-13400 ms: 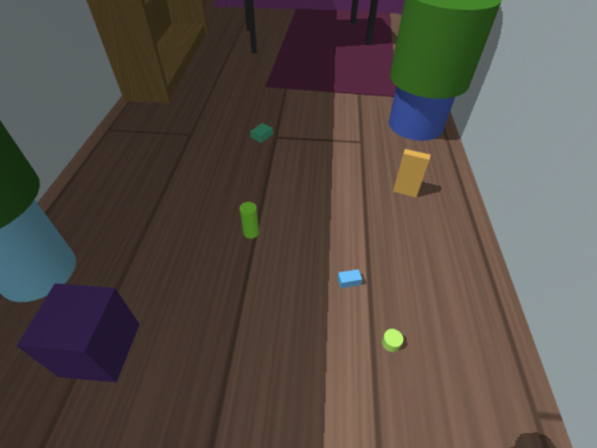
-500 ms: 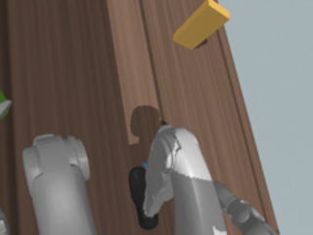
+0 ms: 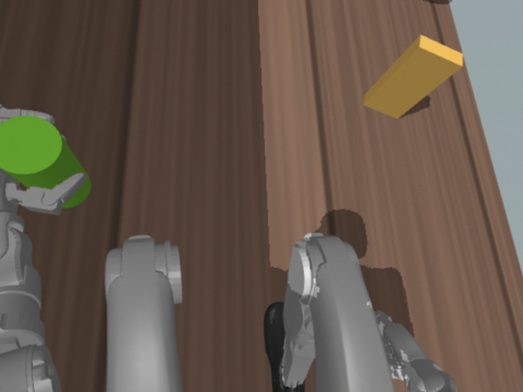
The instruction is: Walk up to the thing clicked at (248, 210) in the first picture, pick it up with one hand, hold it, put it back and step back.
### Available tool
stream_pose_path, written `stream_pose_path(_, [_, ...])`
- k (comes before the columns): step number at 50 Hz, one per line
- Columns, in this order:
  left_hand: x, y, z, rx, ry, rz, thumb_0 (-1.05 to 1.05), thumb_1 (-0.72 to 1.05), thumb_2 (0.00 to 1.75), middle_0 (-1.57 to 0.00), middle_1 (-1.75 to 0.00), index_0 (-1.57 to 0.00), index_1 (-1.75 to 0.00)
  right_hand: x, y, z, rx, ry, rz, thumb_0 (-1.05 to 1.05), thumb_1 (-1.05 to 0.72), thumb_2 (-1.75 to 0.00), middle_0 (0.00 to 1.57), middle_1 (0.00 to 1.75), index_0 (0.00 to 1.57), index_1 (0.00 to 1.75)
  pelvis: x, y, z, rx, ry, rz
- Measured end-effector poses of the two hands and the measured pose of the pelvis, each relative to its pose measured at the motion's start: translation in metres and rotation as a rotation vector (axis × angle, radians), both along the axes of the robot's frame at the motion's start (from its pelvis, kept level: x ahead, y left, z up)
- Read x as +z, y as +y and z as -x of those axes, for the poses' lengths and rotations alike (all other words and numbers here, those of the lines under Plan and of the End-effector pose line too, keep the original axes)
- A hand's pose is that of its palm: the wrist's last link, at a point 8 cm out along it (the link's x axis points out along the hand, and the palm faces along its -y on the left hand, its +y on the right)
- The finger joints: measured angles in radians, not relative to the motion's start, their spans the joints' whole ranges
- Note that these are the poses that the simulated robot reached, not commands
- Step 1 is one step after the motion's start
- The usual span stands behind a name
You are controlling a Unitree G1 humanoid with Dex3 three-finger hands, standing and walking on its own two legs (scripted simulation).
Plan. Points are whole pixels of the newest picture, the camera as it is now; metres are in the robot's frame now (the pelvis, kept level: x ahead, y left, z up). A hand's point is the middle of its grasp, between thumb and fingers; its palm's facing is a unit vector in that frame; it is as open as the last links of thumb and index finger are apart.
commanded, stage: settle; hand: left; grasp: from the side
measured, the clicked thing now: (49, 168) +0.41 +0.30 -0.07
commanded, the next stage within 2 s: lift in 0.92 s
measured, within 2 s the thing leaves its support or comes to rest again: neither
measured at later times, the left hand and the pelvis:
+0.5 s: hand (39, 142) +0.41 +0.29 +0.01, palm faces +0.28 -0.96 -0.02, open 10.0 cm; pelvis +0.01 -0.01 +0.03, yaw +3 degrees
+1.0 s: hand (35, 129) +0.42 +0.29 +0.03, palm faces +0.30 -0.95 -0.02, open 10.1 cm; pelvis +0.00 -0.01 +0.05, yaw +5 degrees
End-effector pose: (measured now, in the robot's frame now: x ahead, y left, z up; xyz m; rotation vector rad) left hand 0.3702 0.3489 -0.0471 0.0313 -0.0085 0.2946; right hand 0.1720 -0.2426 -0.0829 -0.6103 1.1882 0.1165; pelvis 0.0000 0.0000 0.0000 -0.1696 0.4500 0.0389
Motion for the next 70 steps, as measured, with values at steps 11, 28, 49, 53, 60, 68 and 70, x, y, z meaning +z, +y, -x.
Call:
stream_pose_path(11, [0.028,-0.007,-0.004,-0.009,0.011,0.008,-0.02,-0.36,1.07,-0.71,-0.99,-0.72,-1.00,-0.001,-0.013,0.005,-0.077,0.006,-0.030,0.00,-0.89,-0.89,0.20,0.30,0.21,0.30,0.013,-0.006,-0.004,0.013,0.048,-0.036])
stream_pose_path(28, [0.059,-0.012,-0.007,-0.005,0.026,0.016,-0.02,-0.40,1.11,-0.71,-1.01,-0.73,-1.03,0.016,-0.021,0.004,-0.123,-0.017,-0.034,0.00,-0.89,-0.90,0.20,0.30,0.21,0.30,0.037,-0.009,-0.006,0.025,0.085,-0.059])
stream_pose_path(49, [0.080,-0.016,-0.009,0.007,0.029,0.018,-0.02,-0.41,1.13,-0.71,-1.02,-0.73,-1.03,0.026,-0.016,0.012,-0.143,-0.016,-0.059,0.00,-0.89,-0.90,0.20,0.30,0.21,0.30,0.053,-0.009,-0.005,0.037,0.096,-0.073])
stream_pose_path(53, [0.083,-0.018,-0.010,0.011,0.026,0.017,-0.02,-0.41,1.13,-0.71,-1.02,-0.73,-1.03,0.026,-0.017,0.013,-0.145,-0.014,-0.063,0.00,-0.89,-0.90,0.20,0.30,0.21,0.30,0.054,-0.010,-0.004,0.039,0.096,-0.078])
stream_pose_path(60, [0.091,-0.021,-0.011,-0.007,0.022,0.016,-0.02,-0.42,1.14,-0.71,-1.03,-0.73,-1.04,0.030,-0.019,0.014,-0.158,-0.017,-0.067,0.00,-0.91,-0.90,0.20,0.30,0.21,0.30,0.059,-0.011,-0.005,0.039,0.102,-0.081])
stream_pose_path(68, [0.117,-0.022,-0.006,-0.022,0.009,0.025,-0.02,-0.42,1.14,-0.71,-1.03,-0.73,-1.04,0.047,-0.016,0.009,-0.176,-0.046,-0.075,0.01,-0.92,-0.89,0.20,0.30,0.21,0.30,0.075,-0.010,-0.006,0.044,0.107,-0.080])
stream_pose_path(70, [0.125,-0.022,-0.004,-0.022,0.009,0.025,-0.02,-0.42,1.14,-0.71,-1.03,-0.73,-1.04,0.054,-0.014,0.006,-0.181,-0.058,-0.080,0.01,-0.92,-0.89,0.20,0.30,0.21,0.30,0.082,-0.009,-0.007,0.044,0.109,-0.079])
